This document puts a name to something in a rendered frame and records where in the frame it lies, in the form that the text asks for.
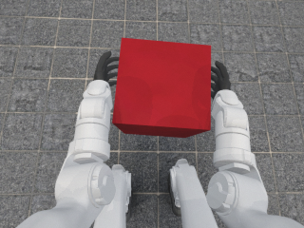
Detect robot right upper arm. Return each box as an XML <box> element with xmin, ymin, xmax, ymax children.
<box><xmin>206</xmin><ymin>170</ymin><xmax>304</xmax><ymax>228</ymax></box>

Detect robot left upper arm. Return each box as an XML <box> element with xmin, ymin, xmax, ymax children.
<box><xmin>16</xmin><ymin>161</ymin><xmax>116</xmax><ymax>228</ymax></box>

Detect robot right thigh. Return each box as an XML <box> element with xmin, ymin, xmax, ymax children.
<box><xmin>169</xmin><ymin>163</ymin><xmax>218</xmax><ymax>228</ymax></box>

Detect robot left forearm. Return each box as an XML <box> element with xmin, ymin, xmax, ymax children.
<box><xmin>54</xmin><ymin>80</ymin><xmax>113</xmax><ymax>198</ymax></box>

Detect robot right forearm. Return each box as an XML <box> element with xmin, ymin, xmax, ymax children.
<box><xmin>211</xmin><ymin>89</ymin><xmax>264</xmax><ymax>186</ymax></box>

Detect robot left hand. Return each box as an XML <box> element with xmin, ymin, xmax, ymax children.
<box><xmin>93</xmin><ymin>51</ymin><xmax>120</xmax><ymax>86</ymax></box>

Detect robot right hand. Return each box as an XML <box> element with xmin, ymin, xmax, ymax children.
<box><xmin>211</xmin><ymin>61</ymin><xmax>231</xmax><ymax>100</ymax></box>

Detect robot right shin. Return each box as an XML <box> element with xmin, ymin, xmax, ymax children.
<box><xmin>173</xmin><ymin>159</ymin><xmax>197</xmax><ymax>207</ymax></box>

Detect carton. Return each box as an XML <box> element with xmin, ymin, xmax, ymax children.
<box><xmin>112</xmin><ymin>37</ymin><xmax>211</xmax><ymax>138</ymax></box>

